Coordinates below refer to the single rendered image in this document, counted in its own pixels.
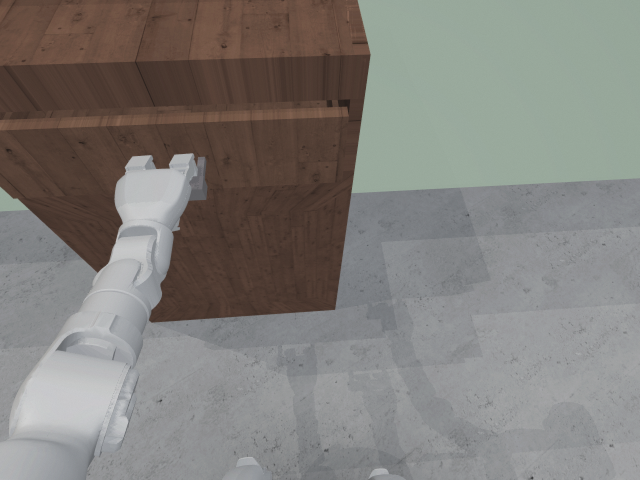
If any handle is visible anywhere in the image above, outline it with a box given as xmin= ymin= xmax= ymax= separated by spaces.
xmin=128 ymin=157 xmax=207 ymax=201

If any robot left upper arm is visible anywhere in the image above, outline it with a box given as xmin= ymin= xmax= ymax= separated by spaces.
xmin=0 ymin=350 xmax=140 ymax=480

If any robot left forearm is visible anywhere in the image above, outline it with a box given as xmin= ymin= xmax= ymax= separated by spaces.
xmin=9 ymin=219 xmax=174 ymax=438

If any robot right shin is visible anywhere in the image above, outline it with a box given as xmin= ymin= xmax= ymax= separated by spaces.
xmin=368 ymin=468 xmax=389 ymax=479

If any robot left shin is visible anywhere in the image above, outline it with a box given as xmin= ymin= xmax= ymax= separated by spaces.
xmin=236 ymin=457 xmax=260 ymax=467

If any robot left hand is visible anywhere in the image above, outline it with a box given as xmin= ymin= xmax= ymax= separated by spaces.
xmin=115 ymin=153 xmax=198 ymax=232

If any cabinet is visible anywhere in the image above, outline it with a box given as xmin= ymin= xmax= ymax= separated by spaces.
xmin=0 ymin=0 xmax=371 ymax=323

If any robot shin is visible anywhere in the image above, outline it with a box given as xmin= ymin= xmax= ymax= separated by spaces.
xmin=236 ymin=457 xmax=260 ymax=467
xmin=368 ymin=468 xmax=389 ymax=479

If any drawer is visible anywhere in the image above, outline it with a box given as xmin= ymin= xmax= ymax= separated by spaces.
xmin=0 ymin=100 xmax=349 ymax=199

